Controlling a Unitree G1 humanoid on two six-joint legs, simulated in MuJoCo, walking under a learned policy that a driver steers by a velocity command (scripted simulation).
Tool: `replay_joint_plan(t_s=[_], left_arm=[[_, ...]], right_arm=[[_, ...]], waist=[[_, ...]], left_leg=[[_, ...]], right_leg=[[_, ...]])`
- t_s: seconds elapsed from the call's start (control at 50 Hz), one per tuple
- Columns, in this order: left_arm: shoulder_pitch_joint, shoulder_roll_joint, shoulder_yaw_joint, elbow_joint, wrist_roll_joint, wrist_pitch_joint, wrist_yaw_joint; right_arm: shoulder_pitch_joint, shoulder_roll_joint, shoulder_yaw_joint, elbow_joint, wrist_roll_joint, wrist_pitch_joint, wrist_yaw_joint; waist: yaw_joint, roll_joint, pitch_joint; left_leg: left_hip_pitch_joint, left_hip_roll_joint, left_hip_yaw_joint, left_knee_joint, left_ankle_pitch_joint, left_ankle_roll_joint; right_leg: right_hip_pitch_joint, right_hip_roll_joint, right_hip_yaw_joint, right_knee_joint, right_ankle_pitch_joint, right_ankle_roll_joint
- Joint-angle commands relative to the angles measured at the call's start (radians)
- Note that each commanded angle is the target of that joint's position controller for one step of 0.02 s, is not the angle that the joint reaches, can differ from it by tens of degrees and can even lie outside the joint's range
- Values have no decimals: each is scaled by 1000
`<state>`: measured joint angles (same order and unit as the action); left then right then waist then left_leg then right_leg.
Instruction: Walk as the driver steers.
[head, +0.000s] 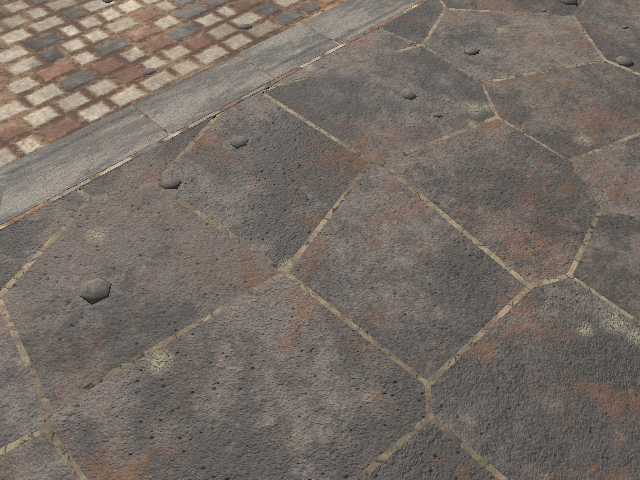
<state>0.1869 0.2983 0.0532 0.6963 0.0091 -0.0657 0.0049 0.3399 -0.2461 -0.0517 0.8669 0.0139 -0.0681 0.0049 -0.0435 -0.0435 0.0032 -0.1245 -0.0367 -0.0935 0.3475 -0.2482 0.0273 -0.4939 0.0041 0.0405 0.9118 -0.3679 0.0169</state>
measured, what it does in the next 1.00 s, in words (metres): walks ahead: right foot, then left foot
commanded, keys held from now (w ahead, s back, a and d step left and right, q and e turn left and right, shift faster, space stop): q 0.36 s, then no key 0.02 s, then e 0.62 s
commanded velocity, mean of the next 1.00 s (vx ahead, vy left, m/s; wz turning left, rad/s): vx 0.05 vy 0.00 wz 0.02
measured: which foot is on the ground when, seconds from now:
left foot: down 0.00-0.20, up 0.22-0.54, down 0.56-0.88, up 0.90-1.00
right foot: up 0.00-0.16, down 0.18-0.58, up 0.60-0.86, down 0.88-1.00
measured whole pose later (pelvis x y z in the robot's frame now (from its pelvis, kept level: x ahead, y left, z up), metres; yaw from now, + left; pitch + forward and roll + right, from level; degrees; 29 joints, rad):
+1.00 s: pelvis +0.12 -0.05 -0.01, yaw +0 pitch +1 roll +2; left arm 0.22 0.30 0.06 0.69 0.01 0.00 -0.02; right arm 0.09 -0.31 -0.08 0.74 0.00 0.04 -0.05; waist 0.02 0.04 0.06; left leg -0.47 0.02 -0.03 1.11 -0.53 -0.05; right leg -0.31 0.03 -0.01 0.58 -0.29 -0.07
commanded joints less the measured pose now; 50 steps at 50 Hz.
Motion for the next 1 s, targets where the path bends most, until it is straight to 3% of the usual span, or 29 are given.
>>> replay_joint_plan(t_s=[0.02,0.08,0.14,0.18,0.2,0.22,0.24,0.26,0.28,0.34,0.4,0.46,0.5,0.54,0.56,0.58,0.6,0.62,0.64,0.7,0.74,0.82,0.86,0.88,0.9,0.92,0.94,0.98,1.0], left_arm=[[-130,15,4,-110,2,-27,-10],[-156,41,13,-122,-18,-10,-11],[-103,81,34,-114,-22,-1,-7],[-15,134,54,-101,-1,-8,8],[78,204,67,-104,17,-3,23],[66,212,65,-100,30,17,15],[16,129,46,-114,16,26,10],[-36,77,30,-123,9,28,9],[-82,67,25,-122,10,31,8],[-121,81,29,-101,22,33,15],[-91,87,31,-72,15,33,22],[-120,87,25,-52,3,34,5],[-108,82,17,-28,-8,34,-12],[-91,73,5,-3,-26,33,-23],[-50,56,-5,10,-17,26,-31],[-12,39,-11,4,10,20,-42],[-4,37,-7,-6,-9,26,-31],[-34,94,6,0,-13,36,-21],[-56,109,17,-5,-17,44,-14],[-16,100,30,-6,-23,74,-7],[2,76,31,-15,-34,85,-13],[23,67,32,-30,-34,103,-29],[78,72,41,-21,-32,106,-38],[88,99,53,-23,-21,105,-30],[101,242,88,-48,-17,99,-10],[126,268,82,-71,19,79,-21],[118,236,71,-78,29,56,-28],[38,194,62,-81,-6,43,-13],[10,176,54,-85,-23,47,-2]], right_arm=[[-49,-185,-42,-71,5,19,-29],[-22,-231,-61,-81,13,52,-44],[-64,-220,-63,-111,24,63,-53],[-80,-171,-51,-137,15,56,-52],[-52,-99,-28,-162,-15,53,-51],[104,-69,-19,-162,0,56,-51],[134,-167,-45,-122,8,72,-55],[66,-210,-61,-120,16,86,-57],[43,-203,-65,-117,16,102,-63],[5,-161,-60,-153,9,125,-60],[-68,-125,-43,-203,-5,121,-51],[-86,-85,-17,-207,-23,113,-38],[-80,-91,-15,-189,-25,109,-32],[-63,-120,-21,-177,-31,104,-28],[-62,-174,-29,-191,-38,102,-36],[-70,-264,-44,-215,-43,107,-49],[-139,-241,-44,-201,-40,110,-48],[-210,-198,-35,-230,-35,103,-42],[-213,-198,-40,-225,-35,97,-43],[-190,-200,-45,-222,-28,81,-54],[-200,-193,-47,-218,-20,80,-57],[-270,-204,-58,-216,-6,94,-55],[-286,-199,-59,-207,10,101,-54],[-231,-173,-56,-183,11,99,-50],[-204,-112,-38,-204,-35,96,-46],[-330,-111,-31,-256,-35,89,-54],[-346,-148,-43,-251,-19,87,-58],[-312,-163,-54,-216,-17,87,-66],[-302,-174,-59,-208,-21,87,-71]], waist=[[8,188,-5],[3,197,-30],[50,198,-35],[97,144,-97],[111,-47,-231],[35,-299,-334],[25,-180,-246],[34,-105,-144],[21,-53,-106],[13,-94,-46],[39,-83,-59],[31,-74,-92],[28,-73,-89],[-7,-50,-61],[5,-5,-76],[52,163,-93],[74,298,-91],[60,251,-31],[45,255,-8],[25,258,-13],[29,206,-29],[44,197,-64],[79,173,-75],[74,84,-65],[41,-233,-63],[108,-274,-92],[115,-133,-103],[70,-23,-66],[57,-32,-63]], left_leg=[[62,158,-149,-57,596,157],[-10,164,-175,-22,578,137],[-31,170,-260,34,441,96],[-101,96,-240,185,357,36],[-230,13,-154,448,14,-10],[-387,-82,-80,657,-491,-49],[-426,0,-76,800,-451,-78],[-456,24,-46,855,-377,-93],[-450,47,-28,859,-320,-106],[-386,66,26,837,-195,-129],[-372,81,26,693,-168,-126],[-212,88,43,459,-140,-99],[-106,64,71,284,-55,-87],[50,41,88,46,118,-51],[153,124,-2,28,242,-18],[184,290,-134,53,439,48],[-17,337,-147,10,207,145],[-68,285,-114,-16,79,140],[-54,264,-95,-11,58,119],[-20,356,-121,18,353,180],[18,381,-99,38,482,204],[6,354,-1,88,503,164],[-39,323,63,170,399,109],[-105,269,128,284,227,42],[-358,140,235,585,-170,-76],[-509,11,93,787,-473,-98],[-538,36,16,891,-450,-89],[-560,73,-2,868,-281,-78],[-545,81,-9,834,-219,-85]], right_leg=[[-62,23,-43,-158,97,47],[69,64,-36,-275,203,49],[188,53,19,-419,274,23],[403,-30,52,-530,453,-34],[631,-253,235,-485,745,-108],[711,-457,531,-529,764,-272],[604,-432,511,-561,606,-285],[511,-361,362,-562,538,-248],[439,-305,266,-577,477,-223],[280,-246,111,-637,439,-237],[307,-267,97,-648,461,-279],[270,-248,70,-632,482,-280],[249,-222,74,-609,415,-262],[173,-181,80,-563,311,-194],[110,-150,81,-532,229,-122],[57,-58,10,-413,4,-50],[138,-25,-57,-379,-65,-13],[155,-18,-65,-329,-12,3],[103,2,-84,-284,28,2],[27,-21,-54,-58,-159,6],[-13,-46,-45,9,-205,11],[98,-43,-95,-139,-65,9],[219,-2,-140,-336,113,-24],[298,3,-80,-456,263,-56],[447,-237,285,-529,669,-161],[430,-395,531,-579,782,-367],[447,-377,489,-583,710,-385],[447,-278,349,-553,593,-280],[440,-251,317,-551,593,-252]])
